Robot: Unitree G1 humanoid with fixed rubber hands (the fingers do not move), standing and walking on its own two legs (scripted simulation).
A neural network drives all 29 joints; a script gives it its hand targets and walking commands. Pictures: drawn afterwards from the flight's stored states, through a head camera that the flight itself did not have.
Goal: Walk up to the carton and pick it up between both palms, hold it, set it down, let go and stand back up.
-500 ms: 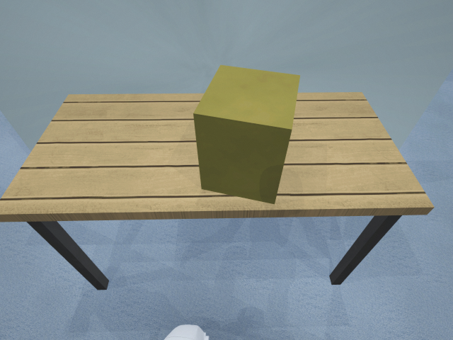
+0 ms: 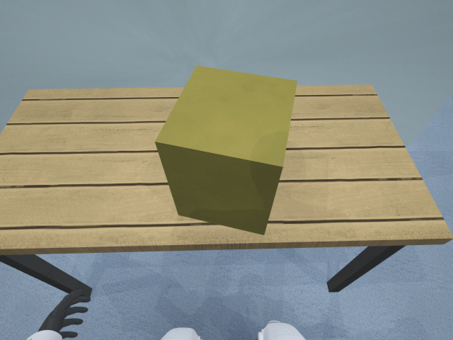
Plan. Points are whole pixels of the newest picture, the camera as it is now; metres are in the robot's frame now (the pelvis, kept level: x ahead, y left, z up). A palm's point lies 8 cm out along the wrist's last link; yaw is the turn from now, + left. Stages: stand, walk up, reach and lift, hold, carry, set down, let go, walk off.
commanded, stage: walk up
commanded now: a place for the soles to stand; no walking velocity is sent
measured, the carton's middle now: (232, 154) +0.46 +0.00 +0.03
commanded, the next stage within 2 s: reach and lift in 1.70 s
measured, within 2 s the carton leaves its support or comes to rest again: neither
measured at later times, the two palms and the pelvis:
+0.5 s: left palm (49, 332) +0.14 +0.31 -0.08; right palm (412, 330) +0.15 -0.31 -0.07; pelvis +0.03 +0.00 +0.03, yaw +1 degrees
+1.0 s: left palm out of the picture +0.10 +0.32 -0.08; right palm out of the picture +0.13 -0.31 -0.08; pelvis +0.01 +0.00 +0.03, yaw +2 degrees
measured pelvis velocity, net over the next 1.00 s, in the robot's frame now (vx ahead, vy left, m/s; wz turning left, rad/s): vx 0.01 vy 0.00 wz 0.03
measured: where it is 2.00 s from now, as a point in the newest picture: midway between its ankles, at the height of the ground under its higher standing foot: outside the picture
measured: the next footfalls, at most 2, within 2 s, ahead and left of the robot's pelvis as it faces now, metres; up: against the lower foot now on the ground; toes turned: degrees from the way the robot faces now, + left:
none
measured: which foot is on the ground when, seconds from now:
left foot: down 0.00-1.00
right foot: down 0.00-1.00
